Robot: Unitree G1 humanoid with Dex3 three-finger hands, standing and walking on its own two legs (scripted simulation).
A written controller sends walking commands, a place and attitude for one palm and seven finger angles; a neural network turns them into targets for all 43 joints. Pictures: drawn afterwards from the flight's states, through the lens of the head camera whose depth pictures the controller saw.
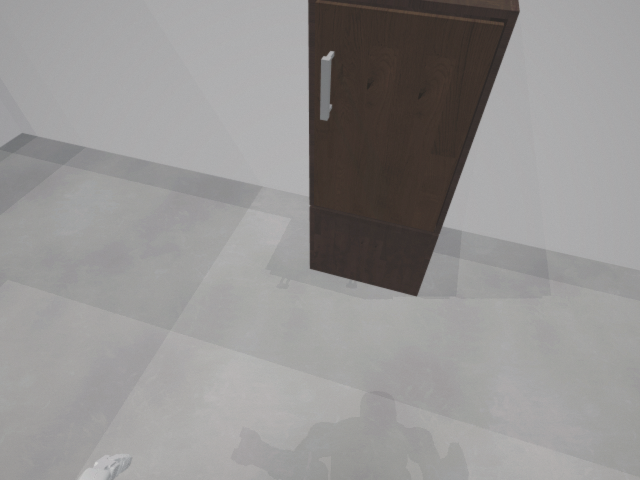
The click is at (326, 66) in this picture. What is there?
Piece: cupboard door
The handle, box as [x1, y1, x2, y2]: [320, 51, 333, 120]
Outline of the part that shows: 333,51 330,51 326,56 323,56 321,59 320,119 325,120 328,118 328,113 331,108 331,104 329,103 330,60 333,56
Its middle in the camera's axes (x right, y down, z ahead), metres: +0.01 -0.37 +0.93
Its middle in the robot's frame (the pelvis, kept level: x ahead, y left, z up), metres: +0.95 +0.03 +0.03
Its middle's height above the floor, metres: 0.80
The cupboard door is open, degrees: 0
